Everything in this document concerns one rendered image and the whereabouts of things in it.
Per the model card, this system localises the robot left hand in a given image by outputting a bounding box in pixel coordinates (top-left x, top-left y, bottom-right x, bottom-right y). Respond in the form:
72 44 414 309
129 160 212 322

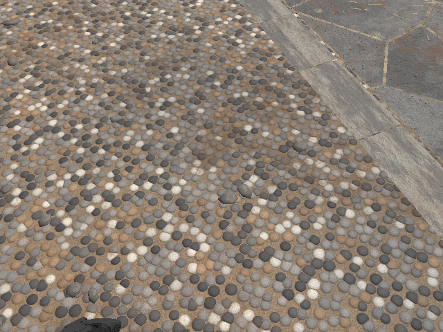
60 317 121 332

